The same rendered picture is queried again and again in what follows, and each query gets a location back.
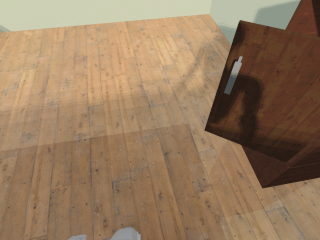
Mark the handle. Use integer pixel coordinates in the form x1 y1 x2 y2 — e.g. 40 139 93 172
224 56 243 95

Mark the cupboard door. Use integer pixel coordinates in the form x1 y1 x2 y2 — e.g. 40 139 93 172
204 20 320 163

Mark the robot left thigh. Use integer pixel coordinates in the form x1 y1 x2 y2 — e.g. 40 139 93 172
110 228 141 240

